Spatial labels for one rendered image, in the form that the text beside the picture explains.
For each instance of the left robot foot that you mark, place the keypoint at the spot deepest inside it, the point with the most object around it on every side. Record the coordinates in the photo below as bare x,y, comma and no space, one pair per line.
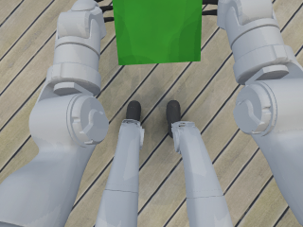
133,111

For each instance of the left robot forearm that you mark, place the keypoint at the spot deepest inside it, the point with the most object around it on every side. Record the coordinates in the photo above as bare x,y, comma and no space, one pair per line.
76,52

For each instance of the robot left upper arm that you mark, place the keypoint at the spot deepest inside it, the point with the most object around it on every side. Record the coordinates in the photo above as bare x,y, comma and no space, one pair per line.
42,193

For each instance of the robot right hand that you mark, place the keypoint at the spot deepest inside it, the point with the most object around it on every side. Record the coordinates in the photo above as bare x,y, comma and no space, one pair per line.
213,12

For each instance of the right robot forearm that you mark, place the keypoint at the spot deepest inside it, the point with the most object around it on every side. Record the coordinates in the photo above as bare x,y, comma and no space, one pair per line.
256,42

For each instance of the robot right upper arm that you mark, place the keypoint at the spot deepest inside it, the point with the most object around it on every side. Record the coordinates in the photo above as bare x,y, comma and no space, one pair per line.
271,111

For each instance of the left robot thigh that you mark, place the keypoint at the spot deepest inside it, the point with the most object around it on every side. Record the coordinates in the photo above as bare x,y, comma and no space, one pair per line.
119,201

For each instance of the carton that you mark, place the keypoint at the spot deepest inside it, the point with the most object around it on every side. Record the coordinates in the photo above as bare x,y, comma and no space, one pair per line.
158,31

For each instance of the robot left hand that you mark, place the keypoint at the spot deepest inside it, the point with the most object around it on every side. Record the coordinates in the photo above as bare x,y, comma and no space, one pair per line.
106,8

